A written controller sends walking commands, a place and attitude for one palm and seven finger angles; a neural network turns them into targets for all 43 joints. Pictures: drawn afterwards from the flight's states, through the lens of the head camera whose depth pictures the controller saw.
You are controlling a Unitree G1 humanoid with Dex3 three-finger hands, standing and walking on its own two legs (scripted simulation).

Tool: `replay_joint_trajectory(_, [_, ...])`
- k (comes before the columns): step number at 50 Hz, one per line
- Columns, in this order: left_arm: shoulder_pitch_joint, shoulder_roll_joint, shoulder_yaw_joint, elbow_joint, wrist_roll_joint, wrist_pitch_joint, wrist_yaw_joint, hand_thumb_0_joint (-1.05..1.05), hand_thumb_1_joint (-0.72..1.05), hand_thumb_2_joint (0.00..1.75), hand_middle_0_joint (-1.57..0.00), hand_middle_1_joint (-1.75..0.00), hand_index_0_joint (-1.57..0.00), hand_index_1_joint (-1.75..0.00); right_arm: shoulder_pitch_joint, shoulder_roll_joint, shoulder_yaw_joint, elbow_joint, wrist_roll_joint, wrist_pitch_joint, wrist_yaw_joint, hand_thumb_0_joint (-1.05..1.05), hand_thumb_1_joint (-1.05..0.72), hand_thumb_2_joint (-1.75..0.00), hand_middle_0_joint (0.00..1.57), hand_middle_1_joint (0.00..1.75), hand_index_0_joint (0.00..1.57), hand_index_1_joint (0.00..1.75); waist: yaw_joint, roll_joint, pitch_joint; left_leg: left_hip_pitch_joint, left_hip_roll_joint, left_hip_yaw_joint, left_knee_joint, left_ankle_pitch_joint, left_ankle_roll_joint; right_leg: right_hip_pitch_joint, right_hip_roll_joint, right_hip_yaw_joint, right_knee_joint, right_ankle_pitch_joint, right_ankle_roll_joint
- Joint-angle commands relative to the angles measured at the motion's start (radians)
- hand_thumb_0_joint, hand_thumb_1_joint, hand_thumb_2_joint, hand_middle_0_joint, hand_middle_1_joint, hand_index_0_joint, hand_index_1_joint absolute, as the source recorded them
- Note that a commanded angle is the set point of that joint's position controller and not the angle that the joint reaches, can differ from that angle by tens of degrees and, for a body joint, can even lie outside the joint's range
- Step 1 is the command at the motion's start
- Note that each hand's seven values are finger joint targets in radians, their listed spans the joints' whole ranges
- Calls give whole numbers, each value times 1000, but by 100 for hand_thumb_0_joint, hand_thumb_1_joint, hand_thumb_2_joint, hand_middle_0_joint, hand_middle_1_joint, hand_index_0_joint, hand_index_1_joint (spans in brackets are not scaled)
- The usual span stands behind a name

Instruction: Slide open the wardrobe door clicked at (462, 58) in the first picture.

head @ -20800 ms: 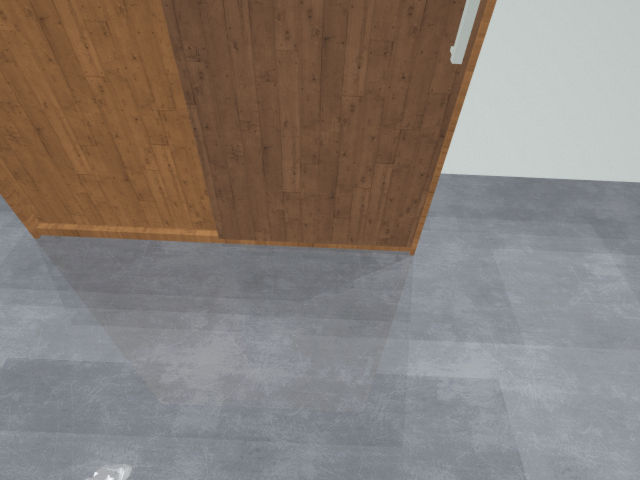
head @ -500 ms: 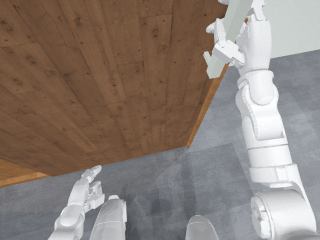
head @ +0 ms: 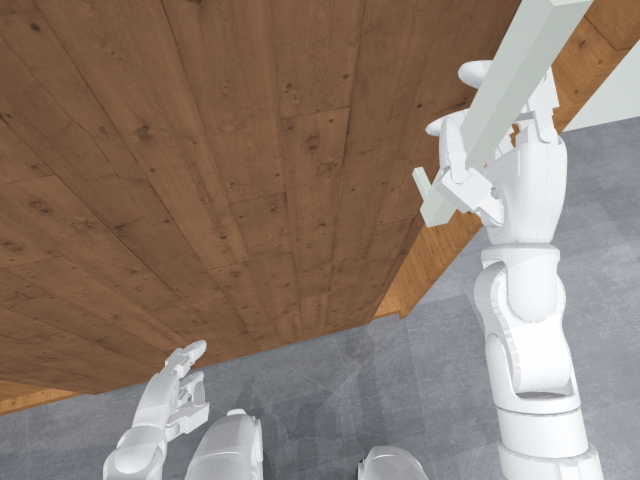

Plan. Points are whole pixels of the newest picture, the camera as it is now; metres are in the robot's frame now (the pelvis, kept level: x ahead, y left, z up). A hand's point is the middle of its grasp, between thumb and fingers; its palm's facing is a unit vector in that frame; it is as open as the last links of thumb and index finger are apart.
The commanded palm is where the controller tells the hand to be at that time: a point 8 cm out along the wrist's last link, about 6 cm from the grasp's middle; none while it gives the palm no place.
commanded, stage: step sideways, sliding the door along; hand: right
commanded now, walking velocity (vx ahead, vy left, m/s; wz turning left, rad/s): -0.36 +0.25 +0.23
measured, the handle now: (464, 121) +0.39 -0.16 +0.19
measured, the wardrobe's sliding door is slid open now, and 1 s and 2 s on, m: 0.11 0.37 0.58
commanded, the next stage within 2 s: stop walking and hold the door there in 1.98 s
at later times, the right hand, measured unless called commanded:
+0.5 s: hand (265, 215) +0.32 +0.02 +0.18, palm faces -0.06 +1.00 -0.01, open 6.7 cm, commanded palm +0.30 +0.00 +0.18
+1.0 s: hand (120, 239) +0.31 +0.12 +0.19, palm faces +0.03 +1.00 -0.04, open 6.4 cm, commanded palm +0.28 +0.12 +0.19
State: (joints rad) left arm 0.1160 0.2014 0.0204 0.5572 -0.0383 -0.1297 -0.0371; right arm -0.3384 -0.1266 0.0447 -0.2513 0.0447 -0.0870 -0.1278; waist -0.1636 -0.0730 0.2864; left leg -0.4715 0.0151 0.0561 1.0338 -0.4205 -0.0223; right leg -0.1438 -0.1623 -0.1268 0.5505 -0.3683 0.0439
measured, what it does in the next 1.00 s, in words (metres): steps to the left: left foot, then right foot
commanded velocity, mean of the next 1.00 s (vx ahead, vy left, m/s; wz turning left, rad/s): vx -0.20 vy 0.28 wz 0.09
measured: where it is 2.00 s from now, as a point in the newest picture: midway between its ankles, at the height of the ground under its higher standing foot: outside the picture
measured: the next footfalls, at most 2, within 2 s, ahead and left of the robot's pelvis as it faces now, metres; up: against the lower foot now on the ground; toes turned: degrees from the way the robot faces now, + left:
left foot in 0.16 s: +0.10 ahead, +0.16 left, +0.00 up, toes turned +6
right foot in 0.46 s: +0.03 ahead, -0.05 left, +0.00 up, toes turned -4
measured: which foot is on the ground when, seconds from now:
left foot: up 0.00-0.14, down 0.16-0.46, up 0.48-0.76, down 0.78-0.96, up 0.98-1.00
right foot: down 0.00-0.18, up 0.20-0.44, down 0.46-0.80, up 0.82-0.94, down 0.96-1.00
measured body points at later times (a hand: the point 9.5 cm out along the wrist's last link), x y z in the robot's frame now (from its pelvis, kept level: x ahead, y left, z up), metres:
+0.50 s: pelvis -0.01 +0.09 -0.01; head +0.09 +0.09 +0.43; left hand +0.22 +0.33 -0.09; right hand +0.32 -0.04 +0.18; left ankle +0.05 +0.17 -0.72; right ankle -0.01 -0.05 -0.74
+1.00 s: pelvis -0.10 +0.21 -0.01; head -0.01 +0.22 +0.43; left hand +0.06 +0.47 -0.12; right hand +0.30 +0.07 +0.19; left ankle -0.09 +0.33 -0.72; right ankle -0.06 +0.08 -0.74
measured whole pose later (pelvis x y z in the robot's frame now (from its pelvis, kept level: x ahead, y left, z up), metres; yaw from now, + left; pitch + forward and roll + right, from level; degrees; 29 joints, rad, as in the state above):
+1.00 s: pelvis -0.10 +0.21 -0.01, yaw +8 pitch -1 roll +1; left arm 0.08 0.23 0.05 0.64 -0.04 -0.08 0.03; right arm -0.48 -0.19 -0.08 -0.04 0.08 -0.06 -0.16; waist -0.05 -0.04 0.22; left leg -0.40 0.00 0.03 0.77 -0.35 0.00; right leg -0.31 -0.09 -0.09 0.62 -0.26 0.01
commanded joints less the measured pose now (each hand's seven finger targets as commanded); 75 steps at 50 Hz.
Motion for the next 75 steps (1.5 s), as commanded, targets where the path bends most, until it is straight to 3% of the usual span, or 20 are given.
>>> replay_joint_trajectory(1, [-45,91,21,-160,15,-43,0,0,90,90,-20,-30,-20,-30,-403,55,235,-384,-8,-130,94,0,-90,-90,45,140,45,140,181,-184,-544,-112,-4,29,-168,79,-5,536,-225,39,7,1267,-113])
replay_joint_trajectory(7, [-101,72,-8,-170,7,-48,3,0,90,90,-20,-30,-20,-30,-296,-1,190,-454,-6,-141,92,0,-90,-90,45,140,45,140,178,-133,-520,203,-30,64,-485,355,-7,312,-208,-3,186,1087,-86])
replay_joint_trajectory(11, [-138,39,8,-182,-2,-39,33,0,90,90,-20,-30,-20,-30,-116,-48,154,-470,-1,-126,66,0,-90,-90,45,140,45,140,118,417,-588,532,332,-404,-512,1656,145,-232,142,140,612,-410,-3])
replay_joint_trajectory(19, [-140,30,3,-156,15,21,17,0,90,90,-20,-30,-20,-30,-141,26,246,-624,-33,-228,57,0,-90,-90,45,140,45,140,175,255,-713,564,230,-226,-463,1306,167,-56,115,74,77,27,0])
replay_joint_trajectory(21, [-122,57,25,-164,11,35,21,0,90,90,-20,-30,-20,-30,-155,-9,228,-568,-23,-231,63,0,-90,-90,45,140,45,140,197,222,-710,341,170,-161,-407,1026,116,206,-22,117,-77,376,-52])
replay_joint_trajectory(23, [-126,110,55,-185,20,24,11,0,90,90,-20,-30,-20,-30,-188,-17,183,-504,-24,-230,75,0,-90,-90,45,140,45,140,179,-126,-694,-22,4,-86,-150,-10,11,452,-391,348,-101,1325,-237])
replay_joint_trajectory(26, [-132,91,35,-159,47,10,2,0,90,90,-20,-30,-20,-30,-285,-51,86,-412,-44,-215,63,0,-90,-90,45,140,45,140,176,-214,-560,-98,6,-180,55,-126,12,309,-387,292,-80,1164,-247])
replay_joint_trajectory(37, [-78,92,30,-122,-6,-29,29,0,90,90,-20,-30,-20,-30,-406,-37,89,-234,-6,-160,73,0,-90,-90,45,140,45,140,184,-192,-541,302,-50,42,-561,222,-32,164,-184,28,6,670,-75])
replay_joint_trajectory(41, [-125,55,26,-119,-4,-44,67,0,90,90,-20,-30,-20,-30,-417,-77,107,-219,-7,-123,55,0,-90,-90,45,140,45,140,125,445,-586,407,267,-302,-622,1118,134,-213,126,79,497,-281,1])
replay_joint_trajectory(42, [-135,55,27,-103,1,-51,79,0,90,90,-20,-30,-20,-30,-450,-55,120,-267,-5,-125,52,0,-90,-90,45,140,45,140,131,429,-610,494,286,-302,-550,1225,190,-267,114,148,535,-304,-11])
replay_joint_trajectory(46, [-86,75,29,-51,2,1,89,0,90,90,-20,-30,-20,-30,-520,-73,70,-212,7,-152,33,0,-90,-90,45,140,45,140,198,218,-664,452,156,-71,-365,989,109,20,55,49,-89,227,-14])
replay_joint_trajectory(48, [-69,157,81,-83,10,9,68,0,90,90,-20,-30,-20,-30,-584,-29,101,-189,29,-149,66,0,-90,-90,45,140,45,140,202,-98,-727,-26,-3,-55,-97,-37,4,421,-394,484,-106,1115,-241])
replay_joint_trajectory(51, [-98,129,60,-75,17,0,27,0,90,90,-20,-30,-20,-30,-744,7,136,-164,14,-149,91,0,-90,-90,45,140,45,140,196,-179,-621,-134,40,-166,91,-80,10,333,-391,446,-103,864,-276])
replay_joint_trajectory(55, [-74,154,70,-62,1,16,26,0,90,90,-20,-30,-20,-30,-779,24,148,-19,16,-98,100,0,-90,-90,45,140,45,140,185,-171,-580,6,38,-66,-45,39,-2,203,-277,189,-106,658,-185])
replay_joint_trajectory(62, [-73,129,44,-78,-25,26,43,0,90,90,-20,-30,-20,-30,-818,31,150,78,26,-89,82,0,-90,-90,45,140,45,140,184,-227,-603,331,-40,74,-498,160,-14,71,-163,128,48,501,-111])
replay_joint_trajectory(66, [-121,93,35,-53,-25,33,85,0,90,90,-20,-30,-20,-30,-774,-136,55,36,12,-85,43,0,-90,-90,45,140,45,140,144,422,-613,606,288,-260,-517,1231,175,-379,107,59,512,-267,-5])
replay_joint_trajectory(68, [-119,73,26,-27,-20,27,101,0,90,90,-20,-30,-20,-30,-788,-46,114,-20,18,-96,45,0,-90,-90,45,140,45,140,155,375,-607,703,278,-208,-405,1342,194,-419,84,74,364,-277,-28])
replay_joint_trajectory(70, [-96,87,32,-5,-13,34,102,0,90,90,-20,-30,-20,-30,-830,-7,155,-41,26,-121,52,0,-90,-90,45,140,45,140,209,211,-636,467,175,-45,-209,1106,91,-19,25,24,-101,204,-36])
replay_joint_trajectory(72, [-59,166,88,-51,-1,37,62,0,90,90,-20,-30,-20,-30,-831,78,211,-39,50,-133,93,0,-90,-90,45,140,45,140,210,-83,-778,-93,13,-69,131,-169,-2,541,-441,474,-29,1387,-259])
replay_joint_trajectory(75, [-89,162,87,-61,-3,24,1,0,90,90,-20,-30,-20,-30,-910,63,186,-45,23,-147,111,0,-90,-90,45,140,45,140,212,-137,-647,-140,78,-143,80,-134,11,402,-390,344,-26,1060,-268])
